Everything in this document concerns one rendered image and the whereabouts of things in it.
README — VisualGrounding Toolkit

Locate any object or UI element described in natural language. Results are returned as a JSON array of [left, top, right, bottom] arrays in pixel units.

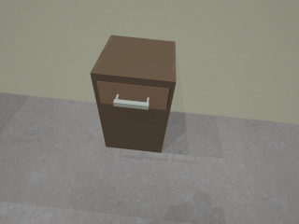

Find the drawer
[[96, 81, 170, 110]]

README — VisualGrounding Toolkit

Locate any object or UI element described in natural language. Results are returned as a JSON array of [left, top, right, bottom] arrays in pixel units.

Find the handle
[[113, 94, 150, 110]]

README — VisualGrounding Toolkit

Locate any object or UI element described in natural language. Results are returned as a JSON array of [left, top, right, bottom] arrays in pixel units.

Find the cabinet
[[90, 35, 177, 153]]

